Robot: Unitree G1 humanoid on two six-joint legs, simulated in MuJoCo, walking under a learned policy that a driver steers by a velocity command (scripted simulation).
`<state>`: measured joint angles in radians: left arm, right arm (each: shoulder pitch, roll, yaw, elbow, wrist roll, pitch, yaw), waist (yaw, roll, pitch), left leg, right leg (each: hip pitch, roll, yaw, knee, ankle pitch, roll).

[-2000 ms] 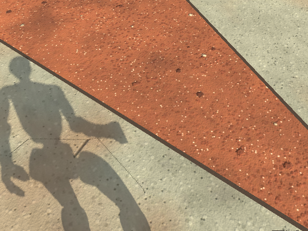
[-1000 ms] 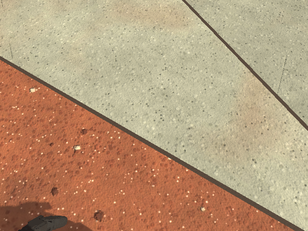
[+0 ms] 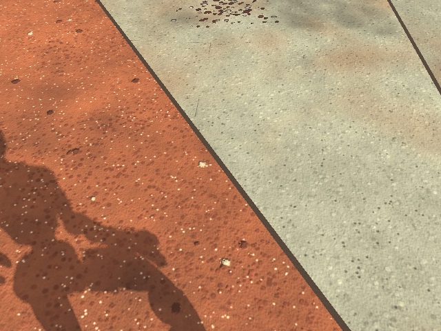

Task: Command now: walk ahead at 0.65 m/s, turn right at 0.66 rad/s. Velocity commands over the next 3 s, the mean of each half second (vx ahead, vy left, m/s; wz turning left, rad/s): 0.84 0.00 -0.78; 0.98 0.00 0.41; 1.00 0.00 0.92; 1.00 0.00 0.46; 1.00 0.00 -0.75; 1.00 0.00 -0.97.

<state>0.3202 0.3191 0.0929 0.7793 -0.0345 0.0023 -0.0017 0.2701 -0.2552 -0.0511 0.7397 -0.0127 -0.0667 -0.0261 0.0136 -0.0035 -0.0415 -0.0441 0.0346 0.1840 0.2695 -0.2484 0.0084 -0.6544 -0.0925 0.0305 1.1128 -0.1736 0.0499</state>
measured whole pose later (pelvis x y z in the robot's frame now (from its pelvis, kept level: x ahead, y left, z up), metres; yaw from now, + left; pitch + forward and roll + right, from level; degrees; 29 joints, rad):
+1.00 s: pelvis +0.73 -0.35 -0.02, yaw -10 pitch -1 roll +2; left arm 0.10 0.23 -0.03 0.59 0.02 -0.15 0.00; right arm 0.48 -0.26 -0.05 0.80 0.01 -0.08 0.03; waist -0.06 0.00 0.04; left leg -0.20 -0.24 -0.08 0.43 -0.18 0.18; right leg -0.59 -0.05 0.19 1.21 -0.29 -0.02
